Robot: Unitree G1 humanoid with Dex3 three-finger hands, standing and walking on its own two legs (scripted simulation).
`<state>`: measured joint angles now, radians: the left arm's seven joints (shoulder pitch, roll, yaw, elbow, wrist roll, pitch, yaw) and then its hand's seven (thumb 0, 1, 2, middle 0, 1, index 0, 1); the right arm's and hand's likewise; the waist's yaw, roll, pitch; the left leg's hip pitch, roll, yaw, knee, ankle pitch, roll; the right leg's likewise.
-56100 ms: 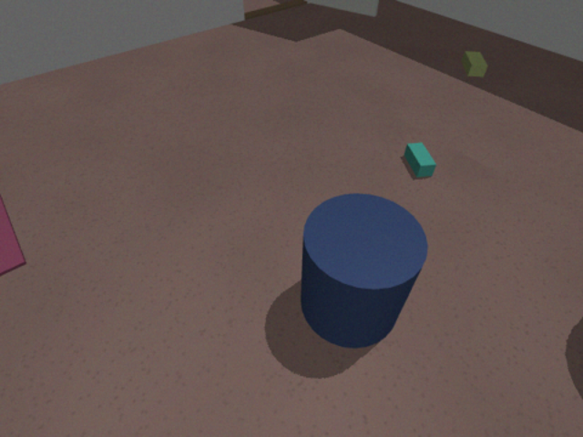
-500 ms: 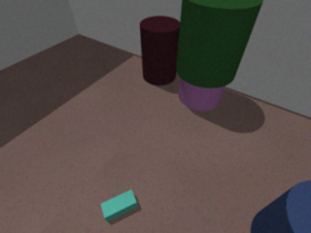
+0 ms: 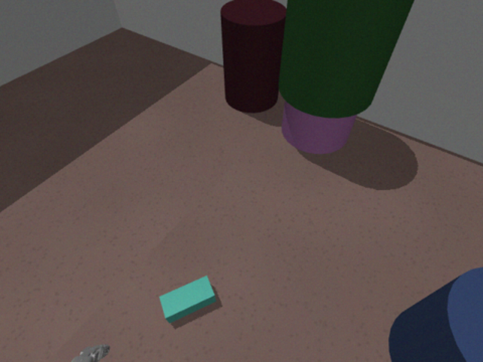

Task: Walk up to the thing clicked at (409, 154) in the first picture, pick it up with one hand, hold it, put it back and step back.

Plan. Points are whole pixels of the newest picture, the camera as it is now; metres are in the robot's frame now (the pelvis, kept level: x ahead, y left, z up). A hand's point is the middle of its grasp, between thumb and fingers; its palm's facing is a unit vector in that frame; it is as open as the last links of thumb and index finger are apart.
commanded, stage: rise first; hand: left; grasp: from above
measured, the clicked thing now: (188, 299) +0.44 +0.24 -0.74
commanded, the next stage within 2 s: none
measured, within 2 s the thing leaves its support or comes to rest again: neither
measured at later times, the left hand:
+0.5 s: hand out of the picture +0.14 +0.27 -0.21, palm faces -0.13 -0.88 -0.47, open 14.0 cm
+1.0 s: hand out of the picture +0.16 +0.29 -0.32, palm faces -0.34 -0.65 -0.68, open 14.3 cm
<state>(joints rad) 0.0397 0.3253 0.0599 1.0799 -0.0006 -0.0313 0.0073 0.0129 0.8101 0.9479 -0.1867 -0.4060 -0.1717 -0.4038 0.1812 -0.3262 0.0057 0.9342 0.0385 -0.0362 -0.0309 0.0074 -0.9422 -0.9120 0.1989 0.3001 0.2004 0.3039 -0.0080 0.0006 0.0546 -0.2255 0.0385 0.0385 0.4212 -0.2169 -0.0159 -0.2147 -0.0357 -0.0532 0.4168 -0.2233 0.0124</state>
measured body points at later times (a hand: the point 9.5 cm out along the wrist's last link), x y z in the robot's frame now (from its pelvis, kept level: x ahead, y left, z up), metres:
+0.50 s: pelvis -0.01 +0.01 -0.06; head +0.08 +0.02 +0.38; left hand +0.14 +0.31 -0.18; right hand +0.13 -0.25 -0.16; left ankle +0.00 +0.13 -0.74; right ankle +0.00 -0.13 -0.74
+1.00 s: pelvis -0.03 +0.01 -0.17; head +0.11 +0.02 +0.26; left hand +0.18 +0.32 -0.28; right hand +0.16 -0.25 -0.27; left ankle +0.00 +0.13 -0.74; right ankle +0.00 -0.13 -0.74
